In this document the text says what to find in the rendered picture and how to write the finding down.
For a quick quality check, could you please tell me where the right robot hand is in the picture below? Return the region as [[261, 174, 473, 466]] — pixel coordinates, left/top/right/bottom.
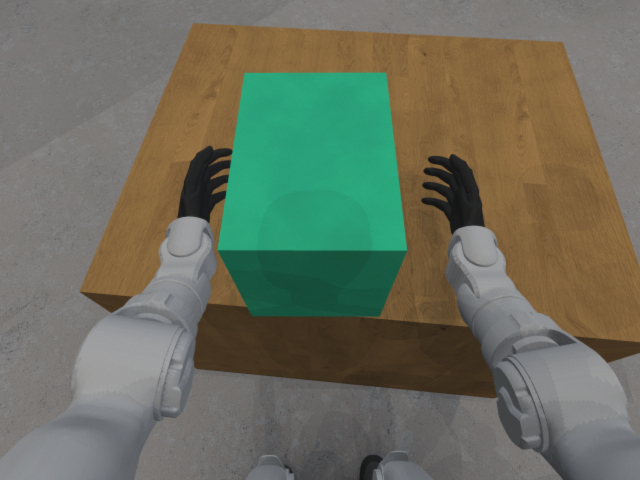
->
[[421, 154, 485, 235]]

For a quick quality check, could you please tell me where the robot right upper arm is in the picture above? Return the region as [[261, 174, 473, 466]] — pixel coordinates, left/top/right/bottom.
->
[[493, 343, 640, 480]]

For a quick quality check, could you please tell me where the carton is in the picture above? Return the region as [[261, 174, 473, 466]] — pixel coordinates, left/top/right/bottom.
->
[[218, 73, 407, 317]]

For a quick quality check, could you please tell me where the right robot forearm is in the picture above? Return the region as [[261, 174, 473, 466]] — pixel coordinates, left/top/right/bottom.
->
[[445, 226, 630, 423]]

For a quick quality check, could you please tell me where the robot left upper arm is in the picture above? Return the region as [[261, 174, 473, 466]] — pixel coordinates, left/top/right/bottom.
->
[[0, 314, 196, 480]]

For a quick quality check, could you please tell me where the right robot foot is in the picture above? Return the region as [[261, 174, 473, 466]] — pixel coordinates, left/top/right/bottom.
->
[[360, 455, 383, 480]]

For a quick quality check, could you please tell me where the left robot forearm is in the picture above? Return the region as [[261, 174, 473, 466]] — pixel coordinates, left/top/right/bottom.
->
[[70, 217, 217, 401]]

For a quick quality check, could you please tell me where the pedestal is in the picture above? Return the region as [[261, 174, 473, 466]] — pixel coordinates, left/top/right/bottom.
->
[[79, 23, 640, 398]]

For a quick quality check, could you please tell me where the left robot shin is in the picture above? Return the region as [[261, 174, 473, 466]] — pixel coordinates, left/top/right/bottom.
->
[[257, 455, 286, 470]]

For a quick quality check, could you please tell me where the left robot hand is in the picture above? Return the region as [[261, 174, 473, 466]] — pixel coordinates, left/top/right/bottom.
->
[[177, 146, 232, 223]]

